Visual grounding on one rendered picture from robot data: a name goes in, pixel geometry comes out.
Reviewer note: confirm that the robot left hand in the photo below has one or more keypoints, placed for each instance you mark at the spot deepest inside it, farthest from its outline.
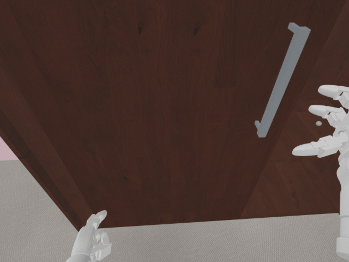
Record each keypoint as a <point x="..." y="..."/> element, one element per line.
<point x="87" y="238"/>

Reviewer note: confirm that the robot right hand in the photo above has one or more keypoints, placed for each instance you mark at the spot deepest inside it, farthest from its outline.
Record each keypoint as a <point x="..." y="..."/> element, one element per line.
<point x="337" y="118"/>

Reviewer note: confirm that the wardrobe door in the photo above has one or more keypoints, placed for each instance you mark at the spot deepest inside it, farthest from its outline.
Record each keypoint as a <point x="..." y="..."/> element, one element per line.
<point x="151" y="104"/>
<point x="18" y="112"/>

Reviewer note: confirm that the right robot forearm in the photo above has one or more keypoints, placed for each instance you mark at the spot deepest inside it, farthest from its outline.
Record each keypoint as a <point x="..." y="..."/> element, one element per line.
<point x="342" y="242"/>

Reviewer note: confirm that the handle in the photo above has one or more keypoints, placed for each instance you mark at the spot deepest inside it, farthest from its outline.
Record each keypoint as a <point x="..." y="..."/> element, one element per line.
<point x="292" y="56"/>

